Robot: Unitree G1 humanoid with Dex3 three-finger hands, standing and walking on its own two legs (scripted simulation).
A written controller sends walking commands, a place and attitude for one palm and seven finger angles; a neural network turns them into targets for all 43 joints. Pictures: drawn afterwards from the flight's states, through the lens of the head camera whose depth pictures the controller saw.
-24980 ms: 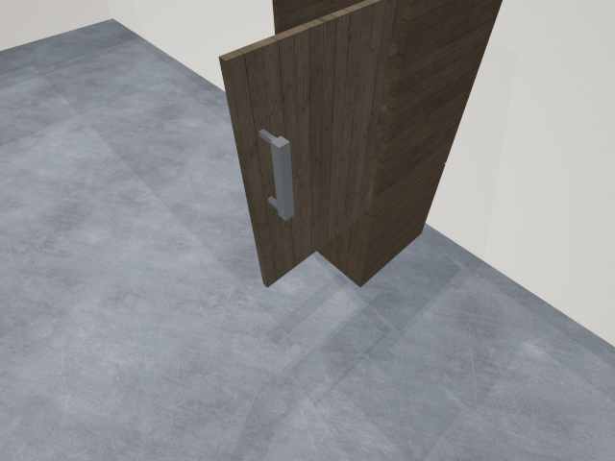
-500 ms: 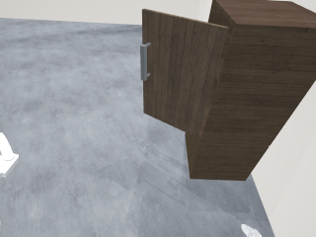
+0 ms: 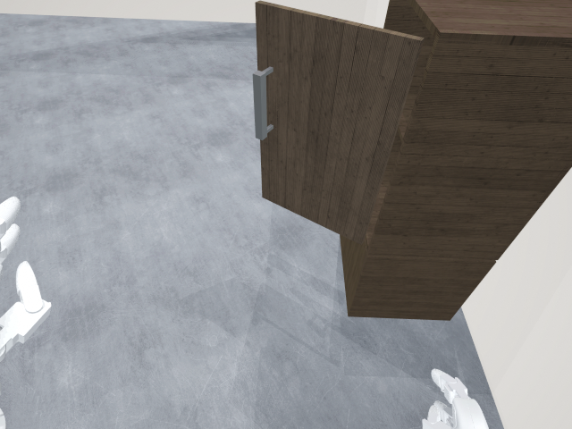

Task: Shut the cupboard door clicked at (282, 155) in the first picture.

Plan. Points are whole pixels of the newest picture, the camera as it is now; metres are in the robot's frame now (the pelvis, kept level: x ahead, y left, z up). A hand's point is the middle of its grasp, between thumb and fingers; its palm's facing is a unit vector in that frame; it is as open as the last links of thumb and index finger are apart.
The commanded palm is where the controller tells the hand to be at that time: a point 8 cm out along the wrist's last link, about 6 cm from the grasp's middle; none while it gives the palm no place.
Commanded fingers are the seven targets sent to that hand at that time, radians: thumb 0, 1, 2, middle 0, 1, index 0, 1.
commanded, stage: stop stepping back and stand still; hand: left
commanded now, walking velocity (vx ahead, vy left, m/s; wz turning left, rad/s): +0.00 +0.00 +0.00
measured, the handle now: (265, 104) +0.85 +0.10 +0.03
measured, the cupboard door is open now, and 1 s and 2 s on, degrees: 59 59 59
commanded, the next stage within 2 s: let the arm hang, fingers relaxed in 0.04 s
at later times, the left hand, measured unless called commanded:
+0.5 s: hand out of the picture -0.01 +0.20 -0.18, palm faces +0.03 -0.99 -0.17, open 7.0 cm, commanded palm none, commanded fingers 0.00 0.90 0.90 -0.20 -0.30 -0.20 -0.30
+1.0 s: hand out of the picture -0.04 +0.22 -0.17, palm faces +0.04 -0.98 -0.22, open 7.4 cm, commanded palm none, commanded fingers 0.00 0.90 0.90 -0.20 -0.30 -0.20 -0.30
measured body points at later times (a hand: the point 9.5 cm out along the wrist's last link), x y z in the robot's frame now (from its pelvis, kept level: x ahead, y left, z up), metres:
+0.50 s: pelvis -0.03 +0.02 +0.00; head -0.01 +0.04 +0.45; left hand -0.01 +0.25 -0.16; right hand +0.02 -0.23 -0.13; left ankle +0.00 +0.12 -0.74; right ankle -0.03 -0.09 -0.74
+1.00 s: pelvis -0.03 +0.04 +0.01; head -0.04 +0.03 +0.46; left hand -0.04 +0.27 -0.15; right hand -0.03 -0.18 -0.15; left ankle +0.00 +0.12 -0.74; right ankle -0.03 -0.09 -0.74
